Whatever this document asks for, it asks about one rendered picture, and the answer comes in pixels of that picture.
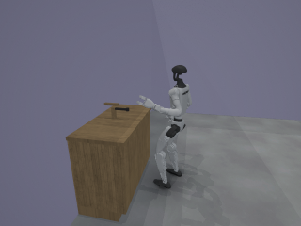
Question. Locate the robot right hand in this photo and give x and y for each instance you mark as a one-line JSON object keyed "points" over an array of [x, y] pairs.
{"points": [[170, 119]]}

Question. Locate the robot left forearm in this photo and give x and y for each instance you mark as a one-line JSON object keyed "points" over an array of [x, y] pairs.
{"points": [[166, 111]]}

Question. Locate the tap lever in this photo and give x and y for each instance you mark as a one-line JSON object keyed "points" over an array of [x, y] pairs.
{"points": [[122, 109]]}

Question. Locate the counter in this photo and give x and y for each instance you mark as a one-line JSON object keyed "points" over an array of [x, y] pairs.
{"points": [[108, 156]]}

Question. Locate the right robot upper arm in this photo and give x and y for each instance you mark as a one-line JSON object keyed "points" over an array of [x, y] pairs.
{"points": [[189, 100]]}

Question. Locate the robot left hand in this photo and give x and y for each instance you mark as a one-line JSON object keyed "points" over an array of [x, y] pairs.
{"points": [[148, 103]]}

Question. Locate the left robot upper arm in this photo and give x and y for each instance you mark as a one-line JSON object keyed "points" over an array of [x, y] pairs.
{"points": [[174, 95]]}

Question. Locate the robot left shin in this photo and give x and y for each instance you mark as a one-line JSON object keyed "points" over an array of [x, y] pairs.
{"points": [[161, 166]]}

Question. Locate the right robot thigh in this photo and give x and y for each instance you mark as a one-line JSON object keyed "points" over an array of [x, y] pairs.
{"points": [[170, 145]]}

